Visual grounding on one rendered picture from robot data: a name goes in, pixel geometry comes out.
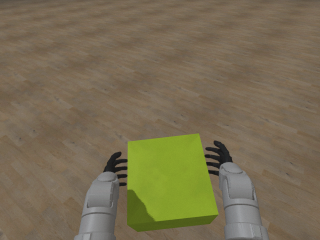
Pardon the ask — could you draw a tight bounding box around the robot right hand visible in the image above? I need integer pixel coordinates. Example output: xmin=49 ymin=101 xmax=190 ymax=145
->
xmin=204 ymin=140 xmax=233 ymax=176

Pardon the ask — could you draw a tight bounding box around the robot left forearm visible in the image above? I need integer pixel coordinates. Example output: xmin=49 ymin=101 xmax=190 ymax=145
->
xmin=74 ymin=171 xmax=120 ymax=240

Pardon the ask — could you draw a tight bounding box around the robot right forearm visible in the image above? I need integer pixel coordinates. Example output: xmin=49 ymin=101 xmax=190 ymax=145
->
xmin=218 ymin=162 xmax=270 ymax=240

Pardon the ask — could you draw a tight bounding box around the carton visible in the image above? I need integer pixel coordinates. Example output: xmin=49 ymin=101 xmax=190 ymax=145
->
xmin=127 ymin=133 xmax=219 ymax=232

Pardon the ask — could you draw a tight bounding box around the robot left hand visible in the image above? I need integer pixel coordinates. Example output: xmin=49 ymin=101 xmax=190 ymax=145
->
xmin=103 ymin=151 xmax=128 ymax=186

